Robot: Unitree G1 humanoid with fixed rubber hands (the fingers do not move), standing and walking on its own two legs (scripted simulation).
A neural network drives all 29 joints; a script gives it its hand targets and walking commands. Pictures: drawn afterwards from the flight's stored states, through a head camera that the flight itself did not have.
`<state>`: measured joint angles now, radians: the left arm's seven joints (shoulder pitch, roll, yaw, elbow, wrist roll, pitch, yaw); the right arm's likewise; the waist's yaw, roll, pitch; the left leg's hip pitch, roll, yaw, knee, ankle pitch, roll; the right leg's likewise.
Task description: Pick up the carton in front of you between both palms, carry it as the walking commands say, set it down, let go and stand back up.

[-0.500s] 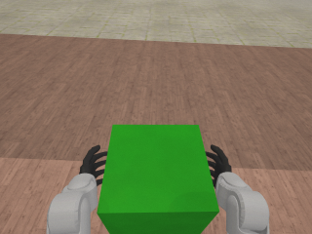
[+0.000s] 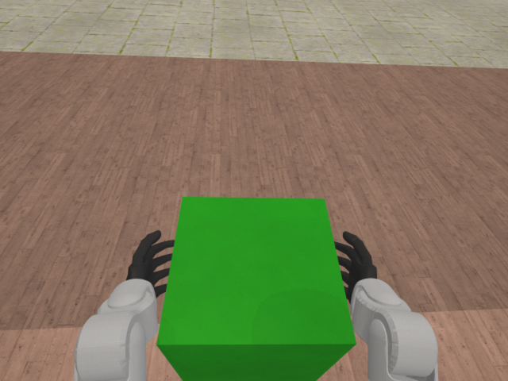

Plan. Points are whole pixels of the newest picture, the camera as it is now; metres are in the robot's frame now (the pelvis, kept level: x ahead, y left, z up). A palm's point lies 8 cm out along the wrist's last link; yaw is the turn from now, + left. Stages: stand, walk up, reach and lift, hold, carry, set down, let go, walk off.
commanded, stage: carry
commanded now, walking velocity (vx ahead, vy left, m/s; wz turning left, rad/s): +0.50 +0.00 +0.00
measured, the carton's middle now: (251, 297) +0.26 -0.01 +0.01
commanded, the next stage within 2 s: none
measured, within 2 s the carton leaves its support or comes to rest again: neither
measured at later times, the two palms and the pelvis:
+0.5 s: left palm (180, 136) +0.58 +0.12 +0.08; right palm (318, 134) +0.60 -0.17 +0.08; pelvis +0.34 -0.04 +0.00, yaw +3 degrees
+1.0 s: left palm (178, 58) +1.02 +0.18 +0.05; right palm (273, 60) +1.02 -0.12 +0.06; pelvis +0.67 +0.03 -0.03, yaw +1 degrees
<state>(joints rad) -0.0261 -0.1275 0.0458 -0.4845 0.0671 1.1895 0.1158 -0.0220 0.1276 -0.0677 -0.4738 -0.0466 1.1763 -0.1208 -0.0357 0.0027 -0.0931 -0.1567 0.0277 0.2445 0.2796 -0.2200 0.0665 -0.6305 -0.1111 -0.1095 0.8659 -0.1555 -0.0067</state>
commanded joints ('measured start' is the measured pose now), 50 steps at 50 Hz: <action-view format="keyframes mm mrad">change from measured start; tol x32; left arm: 1 -373 -876 -682 -76 -281 -22 -158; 50 -1072 -877 -502 369 -254 -130 -57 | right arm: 1 -407 838 714 -103 340 -5 211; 38 -876 522 447 283 243 -22 39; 50 -1119 870 541 332 338 -124 113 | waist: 1 18 119 -141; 10 43 140 -133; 13 82 -336 -333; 35 13 -125 -143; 39 -28 325 -360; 50 -23 109 -378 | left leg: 1 230 228 -167 -114 272 60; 10 203 168 15 231 684 -7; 13 -467 -77 -112 989 -238 -89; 15 -541 36 -237 1120 -204 -30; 36 -23 -72 -5 197 129 7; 39 400 352 -834 17 -55 176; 50 352 210 -318 167 646 134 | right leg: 1 -71 13 -44 -151 78 9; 10 370 149 -205 -399 57 -46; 13 931 -323 666 -636 -155 -258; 33 654 -112 -20 -575 288 -123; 36 630 -39 -113 -158 485 -60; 40 -53 119 129 568 -325 -54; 50 -162 59 55 140 -93 -42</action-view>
